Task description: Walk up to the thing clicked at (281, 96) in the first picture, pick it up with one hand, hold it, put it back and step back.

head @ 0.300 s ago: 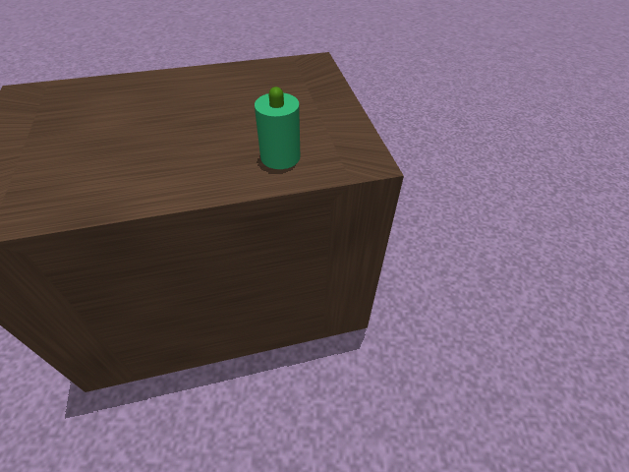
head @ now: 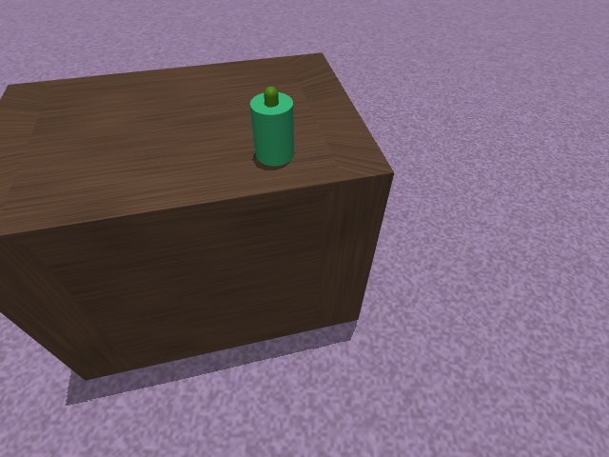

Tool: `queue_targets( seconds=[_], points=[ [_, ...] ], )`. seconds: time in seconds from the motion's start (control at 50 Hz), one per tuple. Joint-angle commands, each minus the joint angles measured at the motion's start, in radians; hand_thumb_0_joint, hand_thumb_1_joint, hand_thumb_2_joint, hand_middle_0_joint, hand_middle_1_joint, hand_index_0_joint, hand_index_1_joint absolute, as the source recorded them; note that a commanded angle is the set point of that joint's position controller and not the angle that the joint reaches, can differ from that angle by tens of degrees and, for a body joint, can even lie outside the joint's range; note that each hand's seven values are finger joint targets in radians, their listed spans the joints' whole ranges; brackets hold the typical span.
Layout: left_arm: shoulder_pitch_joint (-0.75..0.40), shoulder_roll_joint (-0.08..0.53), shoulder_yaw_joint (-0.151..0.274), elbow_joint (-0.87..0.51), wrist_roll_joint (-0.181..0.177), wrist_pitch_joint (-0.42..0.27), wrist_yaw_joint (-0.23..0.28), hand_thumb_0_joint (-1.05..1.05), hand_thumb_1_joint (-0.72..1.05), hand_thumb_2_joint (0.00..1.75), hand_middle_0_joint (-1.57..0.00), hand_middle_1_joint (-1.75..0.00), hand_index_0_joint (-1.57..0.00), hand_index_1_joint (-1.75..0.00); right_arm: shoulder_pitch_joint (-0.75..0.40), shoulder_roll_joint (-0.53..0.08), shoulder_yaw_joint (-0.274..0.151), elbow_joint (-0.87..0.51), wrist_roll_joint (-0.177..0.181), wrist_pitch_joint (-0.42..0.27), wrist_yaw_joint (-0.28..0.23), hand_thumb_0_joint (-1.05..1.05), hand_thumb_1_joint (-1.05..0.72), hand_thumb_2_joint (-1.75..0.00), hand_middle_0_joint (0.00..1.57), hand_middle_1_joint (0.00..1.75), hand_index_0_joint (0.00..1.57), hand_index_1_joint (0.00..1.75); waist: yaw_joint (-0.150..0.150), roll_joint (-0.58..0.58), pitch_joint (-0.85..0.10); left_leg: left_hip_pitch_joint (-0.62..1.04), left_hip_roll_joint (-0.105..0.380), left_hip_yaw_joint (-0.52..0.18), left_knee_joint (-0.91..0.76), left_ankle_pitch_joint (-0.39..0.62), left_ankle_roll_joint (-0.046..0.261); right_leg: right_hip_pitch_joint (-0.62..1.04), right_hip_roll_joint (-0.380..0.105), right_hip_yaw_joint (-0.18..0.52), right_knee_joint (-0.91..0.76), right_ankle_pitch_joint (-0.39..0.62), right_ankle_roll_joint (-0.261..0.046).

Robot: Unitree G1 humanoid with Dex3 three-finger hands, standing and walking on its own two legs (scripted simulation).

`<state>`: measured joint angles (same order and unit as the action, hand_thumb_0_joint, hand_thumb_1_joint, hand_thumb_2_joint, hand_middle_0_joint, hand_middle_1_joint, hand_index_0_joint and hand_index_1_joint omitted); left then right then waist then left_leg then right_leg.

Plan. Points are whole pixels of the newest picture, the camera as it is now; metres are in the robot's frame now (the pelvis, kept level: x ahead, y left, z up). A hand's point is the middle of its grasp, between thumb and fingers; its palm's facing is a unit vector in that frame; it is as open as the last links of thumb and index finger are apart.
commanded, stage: stand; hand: right
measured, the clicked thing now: (272, 123) +0.77 +0.08 +0.00
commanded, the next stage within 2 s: walk up in 0.82 s
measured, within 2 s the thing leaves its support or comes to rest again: neither
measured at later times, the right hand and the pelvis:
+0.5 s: hand out of the picture +0.08 -0.25 -0.16, palm faces -0.04 +0.94 -0.34, open 7.4 cm; pelvis +0.00 +0.00 +0.00, yaw +0 degrees
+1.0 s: hand out of the picture +0.10 -0.25 -0.15, palm faces -0.13 +0.93 -0.35, open 7.4 cm; pelvis +0.02 +0.02 -0.01, yaw +5 degrees
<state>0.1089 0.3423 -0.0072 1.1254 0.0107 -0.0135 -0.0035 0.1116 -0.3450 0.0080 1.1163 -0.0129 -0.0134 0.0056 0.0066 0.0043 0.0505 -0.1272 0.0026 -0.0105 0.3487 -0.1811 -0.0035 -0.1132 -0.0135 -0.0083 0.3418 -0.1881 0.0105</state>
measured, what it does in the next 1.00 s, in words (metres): lifts its left foot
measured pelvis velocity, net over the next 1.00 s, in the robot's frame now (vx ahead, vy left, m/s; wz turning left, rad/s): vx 0.02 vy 0.02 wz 0.08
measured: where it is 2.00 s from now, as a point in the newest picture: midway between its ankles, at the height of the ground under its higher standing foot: (262, 454)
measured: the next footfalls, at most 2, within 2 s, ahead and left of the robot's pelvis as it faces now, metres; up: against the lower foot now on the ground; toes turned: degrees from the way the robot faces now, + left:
left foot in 1.14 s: +0.15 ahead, +0.24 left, +0.00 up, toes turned +12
right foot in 1.52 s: +0.35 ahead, +0.01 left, +0.00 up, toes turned +13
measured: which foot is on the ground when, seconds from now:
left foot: down 0.00-0.86, up 0.88-1.00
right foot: down 0.00-1.00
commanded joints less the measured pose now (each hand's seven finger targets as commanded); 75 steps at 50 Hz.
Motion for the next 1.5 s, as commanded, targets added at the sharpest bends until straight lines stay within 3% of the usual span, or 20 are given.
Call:
queue_targets(
  seconds=[0.0, 0.78, 0.8, 0.82, 0.84, 0.86, 0.92, 0.96, 1.0, 1.04, 1.08, 1.1, 1.12, 1.14, 1.16, 1.2, 1.26, 1.38, 1.42, 1.48],
  points=[
    [-0.038, 0.213, 0.041, -0.060, 0.001, -0.020, 0.012, 0.00, 0.90, 0.90, -0.20, -0.30, -0.20, -0.30, -0.041, -0.210, -0.043, -0.058, 0.006, -0.021, -0.014, 0.00, -0.90, -0.90, 0.20, 0.30, 0.20, 0.30, -0.005, -0.007, -0.079, 0.020, 0.122, -0.097, -0.054, 0.122, 0.034, 0.004, -0.116, 0.087, -0.059, 0.109, -0.037],
    [-0.032, 0.216, 0.046, -0.061, -0.002, -0.018, 0.012, 0.00, 0.90, 0.90, -0.20, -0.30, -0.20, -0.30, -0.033, -0.213, -0.039, -0.054, 0.005, -0.019, -0.015, 0.00, -0.90, -0.90, 0.20, 0.30, 0.20, 0.30, -0.007, -0.001, -0.066, 0.017, 0.120, -0.098, -0.069, 0.128, 0.026, 0.018, -0.117, 0.088, -0.072, 0.106, -0.037],
    [0.077, 0.328, 0.114, -0.095, 0.003, -0.039, 0.008, 0.00, 0.90, 0.90, -0.20, -0.30, -0.20, -0.30, 0.007, -0.287, -0.099, -0.114, -0.018, -0.001, 0.016, 0.00, -0.90, -0.90, 0.20, 0.30, 0.20, 0.30, 0.040, 0.033, -0.113, -0.131, 0.044, -0.102, 0.057, -0.238, 0.079, 0.164, -0.090, 0.078, -0.003, -0.274, -0.076],
    [0.176, 0.358, 0.133, -0.068, 0.016, -0.043, 0.012, 0.00, 0.90, 0.90, -0.20, -0.30, -0.20, -0.30, -0.033, -0.262, -0.099, -0.141, -0.028, 0.009, 0.029, 0.00, -0.90, -0.90, 0.20, 0.30, 0.20, 0.30, 0.086, -0.027, -0.053, -0.355, 0.015, -0.068, 0.165, -0.383, 0.070, 0.247, -0.175, 0.203, -0.066, -0.471, -0.126],
    [0.195, 0.408, 0.160, -0.084, 0.027, -0.048, 0.018, 0.00, 0.90, 0.90, -0.20, -0.30, -0.20, -0.30, -0.079, -0.242, -0.102, -0.188, -0.039, 0.020, 0.041, 0.00, -0.90, -0.90, 0.20, 0.30, 0.20, 0.30, 0.113, -0.154, 0.010, -0.496, 0.000, -0.021, 0.456, -0.338, 0.049, 0.200, -0.362, 0.398, -0.196, -0.582, -0.217],
    [0.159, 0.400, 0.166, -0.133, 0.032, -0.057, 0.022, 0.00, 0.90, 0.90, -0.20, -0.30, -0.20, -0.30, -0.080, -0.242, -0.105, -0.217, -0.049, 0.026, 0.049, 0.00, -0.90, -0.90, 0.20, 0.30, 0.20, 0.30, 0.100, -0.102, 0.062, -0.565, 0.063, -0.082, 0.558, -0.296, 0.035, 0.135, -0.453, 0.457, -0.229, -0.569, -0.272],
    [0.032, 0.347, 0.155, -0.205, 0.031, -0.073, 0.024, 0.00, 0.90, 0.90, -0.20, -0.30, -0.20, -0.30, 0.046, -0.257, -0.134, -0.223, -0.037, 0.028, 0.075, 0.00, -0.90, -0.90, 0.20, 0.30, 0.20, 0.30, 0.002, -0.082, 0.081, -0.506, 0.138, -0.128, 0.585, -0.209, 0.004, 0.054, -0.381, 0.279, -0.214, -0.382, -0.244],
    [0.036, 0.342, 0.155, -0.234, 0.035, -0.080, 0.014, 0.00, 0.90, 0.90, -0.20, -0.30, -0.20, -0.30, 0.067, -0.244, -0.140, -0.239, -0.037, 0.023, 0.091, 0.00, -0.90, -0.90, 0.20, 0.30, 0.20, 0.30, 0.005, -0.123, 0.065, -0.428, 0.142, -0.079, 0.505, -0.196, -0.014, 0.041, -0.329, 0.138, -0.180, -0.222, -0.226],
    [0.026, 0.354, 0.159, -0.259, 0.038, -0.083, 0.006, 0.00, 0.90, 0.90, -0.20, -0.30, -0.20, -0.30, 0.068, -0.230, -0.146, -0.262, -0.034, 0.019, 0.099, 0.00, -0.90, -0.90, 0.20, 0.30, 0.20, 0.30, 0.000, -0.170, 0.065, -0.300, 0.145, -0.037, 0.398, -0.169, -0.012, -0.059, -0.301, 0.050, -0.137, -0.209, -0.203],
    [0.034, 0.355, 0.156, -0.271, 0.034, -0.077, -0.004, 0.00, 0.90, 0.90, -0.20, -0.30, -0.20, -0.30, 0.091, -0.233, -0.156, -0.262, -0.027, 0.013, 0.102, 0.00, -0.90, -0.90, 0.20, 0.30, 0.20, 0.30, -0.008, -0.170, 0.051, -0.198, 0.099, 0.037, 0.323, -0.101, -0.007, -0.121, -0.249, -0.022, -0.061, -0.198, -0.170],
    [0.027, 0.341, 0.149, -0.283, 0.028, -0.063, -0.009, 0.00, 0.90, 0.90, -0.20, -0.30, -0.20, -0.30, 0.213, -0.244, -0.170, -0.226, -0.023, 0.004, 0.090, 0.00, -0.90, -0.90, 0.20, 0.30, 0.20, 0.30, -0.071, -0.100, 0.001, -0.008, 0.038, 0.130, 0.254, -0.033, -0.005, -0.213, -0.220, -0.076, 0.111, -0.210, -0.147],
    [0.075, 0.301, 0.134, -0.284, 0.030, -0.055, -0.011, 0.00, 0.90, 0.90, -0.20, -0.30, -0.20, -0.30, 0.292, -0.270, -0.183, -0.198, -0.025, -0.002, 0.079, 0.00, -0.90, -0.90, 0.20, 0.30, 0.20, 0.30, -0.098, 0.024, -0.055, 0.099, -0.016, 0.153, 0.246, -0.121, 0.007, -0.243, -0.171, -0.123, 0.316, -0.148, -0.137],
    [0.128, 0.232, 0.112, -0.294, 0.028, -0.047, -0.017, 0.00, 0.90, 0.90, -0.20, -0.30, -0.20, -0.30, 0.414, -0.333, -0.202, -0.180, -0.030, -0.009, 0.062, 0.00, -0.90, -0.90, 0.20, 0.30, 0.20, 0.30, -0.151, 0.234, -0.091, 0.207, 0.052, -0.034, 0.133, -0.312, 0.069, -0.354, -0.110, -0.156, 0.674, -0.121, -0.098],
    [0.092, 0.194, 0.102, -0.335, -0.001, -0.049, -0.016, 0.00, 0.90, 0.90, -0.20, -0.30, -0.20, -0.30, 0.409, -0.428, -0.202, -0.221, -0.025, -0.022, 0.055, 0.00, -0.90, -0.90, 0.20, 0.30, 0.20, 0.30, -0.149, 0.438, -0.057, 0.164, 0.306, -0.653, -0.148, -0.456, 0.202, -0.579, 0.064, -0.101, 0.864, -0.455, -0.058],
    [0.024, 0.291, 0.114, -0.340, 0.011, -0.050, -0.007, 0.00, 0.90, 0.90, -0.20, -0.30, -0.20, -0.30, 0.357, -0.467, -0.211, -0.239, 0.005, -0.020, 0.054, 0.00, -0.90, -0.90, 0.20, 0.30, 0.20, 0.30, -0.128, 0.244, -0.026, 0.027, 0.410, -0.823, -0.208, -0.565, 0.298, -0.545, -0.025, 0.060, 0.906, -0.450, -0.071],
    [0.124, 0.308, 0.111, -0.292, -0.010, -0.044, -0.010, 0.00, 0.90, 0.90, -0.20, -0.30, -0.20, -0.30, 0.232, -0.388, -0.177, -0.297, 0.001, -0.034, 0.035, 0.00, -0.90, -0.90, 0.20, 0.30, 0.20, 0.30, -0.032, 0.089, 0.000, 0.049, 0.311, -0.515, -0.076, -0.367, 0.257, -0.553, -0.104, 0.076, 0.871, -0.276, -0.073],
    [0.204, 0.297, 0.122, -0.252, -0.004, -0.037, -0.027, 0.00, 0.90, 0.90, -0.20, -0.30, -0.20, -0.30, 0.228, -0.337, -0.153, -0.306, 0.006, -0.052, 0.027, 0.00, -0.90, -0.90, 0.20, 0.30, 0.20, 0.30, 0.001, 0.140, 0.007, -0.102, 0.234, -0.310, -0.058, -0.163, 0.218, -0.373, -0.108, 0.023, 0.679, -0.197, -0.051],
    [0.137, 0.271, 0.134, -0.321, 0.011, -0.046, -0.049, 0.00, 0.90, 0.90, -0.20, -0.30, -0.20, -0.30, 0.262, -0.332, -0.151, -0.357, -0.002, -0.066, 0.026, 0.00, -0.90, -0.90, 0.20, 0.30, 0.20, 0.30, -0.025, 0.152, 0.050, -0.136, 0.227, -0.235, -0.041, -0.107, 0.239, -0.312, -0.072, -0.018, 0.410, -0.118, -0.034],
    [0.136, 0.250, 0.132, -0.323, 0.016, -0.052, -0.041, 0.00, 0.90, 0.90, -0.20, -0.30, -0.20, -0.30, 0.248, -0.315, -0.141, -0.370, 0.004, -0.060, 0.019, 0.00, -0.90, -0.90, 0.20, 0.30, 0.20, 0.30, -0.017, 0.131, 0.037, -0.172, 0.214, -0.189, 0.033, 0.069, 0.214, -0.225, -0.037, -0.047, 0.338, -0.082, -0.038],
    [0.270, 0.255, 0.139, -0.289, 0.019, -0.069, -0.015, 0.00, 0.90, 0.90, -0.20, -0.30, -0.20, -0.30, 0.227, -0.239, -0.108, -0.390, 0.020, -0.046, 0.004, 0.00, -0.90, -0.90, 0.20, 0.30, 0.20, 0.30, 0.067, 0.004, -0.044, -0.250, 0.124, -0.095, 0.331, 0.202, 0.124, 0.053, -0.015, -0.027, 0.163, 0.055, -0.063]
  ],
)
